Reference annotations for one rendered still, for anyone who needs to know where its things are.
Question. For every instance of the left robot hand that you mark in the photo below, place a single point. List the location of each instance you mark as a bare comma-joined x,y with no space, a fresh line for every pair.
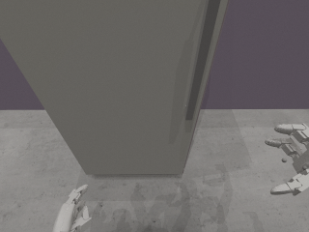
66,220

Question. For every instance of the fridge door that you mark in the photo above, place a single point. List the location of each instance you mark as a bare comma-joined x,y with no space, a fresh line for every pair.
113,76

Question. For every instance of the right robot hand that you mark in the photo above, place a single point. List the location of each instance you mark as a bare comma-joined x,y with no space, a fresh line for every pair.
300,132

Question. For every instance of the handle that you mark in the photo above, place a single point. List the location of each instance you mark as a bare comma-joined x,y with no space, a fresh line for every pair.
202,51

